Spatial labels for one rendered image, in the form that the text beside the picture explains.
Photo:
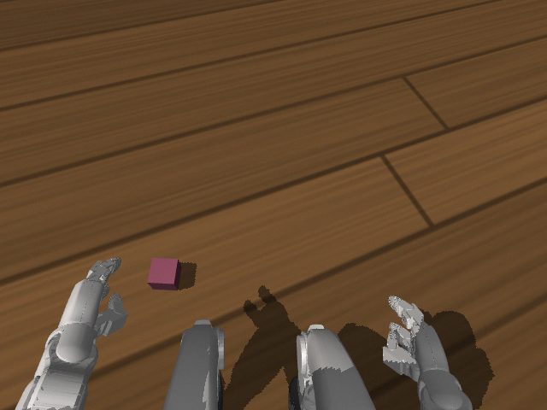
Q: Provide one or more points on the right robot arm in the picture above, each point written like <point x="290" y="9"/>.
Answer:
<point x="440" y="390"/>

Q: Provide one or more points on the left robot hand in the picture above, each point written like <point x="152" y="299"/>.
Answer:
<point x="83" y="304"/>

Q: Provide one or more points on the cube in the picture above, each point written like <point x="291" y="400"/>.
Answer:
<point x="164" y="274"/>

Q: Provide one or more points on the right robot hand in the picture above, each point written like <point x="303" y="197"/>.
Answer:
<point x="422" y="350"/>

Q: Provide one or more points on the left robot arm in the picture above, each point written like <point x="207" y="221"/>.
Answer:
<point x="60" y="382"/>

